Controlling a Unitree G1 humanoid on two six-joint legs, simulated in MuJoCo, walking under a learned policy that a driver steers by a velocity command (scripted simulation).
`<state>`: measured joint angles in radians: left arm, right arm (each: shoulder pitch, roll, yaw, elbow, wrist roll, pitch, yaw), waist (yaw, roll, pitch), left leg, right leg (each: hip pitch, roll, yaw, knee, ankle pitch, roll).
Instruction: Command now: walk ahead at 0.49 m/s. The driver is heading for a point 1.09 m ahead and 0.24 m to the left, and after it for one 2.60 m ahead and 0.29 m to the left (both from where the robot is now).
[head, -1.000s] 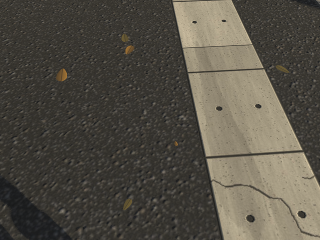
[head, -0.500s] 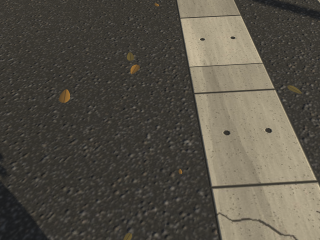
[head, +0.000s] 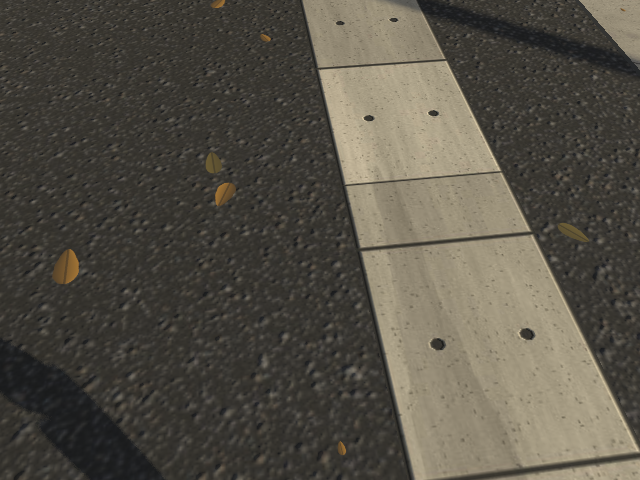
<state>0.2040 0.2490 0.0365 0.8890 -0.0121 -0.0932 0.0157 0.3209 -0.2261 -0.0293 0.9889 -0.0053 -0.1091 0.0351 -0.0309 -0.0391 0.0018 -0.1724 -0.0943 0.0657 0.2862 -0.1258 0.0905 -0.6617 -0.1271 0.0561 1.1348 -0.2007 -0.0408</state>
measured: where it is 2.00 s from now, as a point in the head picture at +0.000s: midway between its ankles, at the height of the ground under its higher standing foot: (317, 466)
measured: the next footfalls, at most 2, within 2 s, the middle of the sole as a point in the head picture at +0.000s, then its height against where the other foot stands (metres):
right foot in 0.30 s outside the picture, level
left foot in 0.76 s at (305, 472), level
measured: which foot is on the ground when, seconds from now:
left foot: down 0.00-0.32, up 0.34-0.74, down 0.76-1.00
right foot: up 0.00-0.28, down 0.30-0.78, up 0.80-1.00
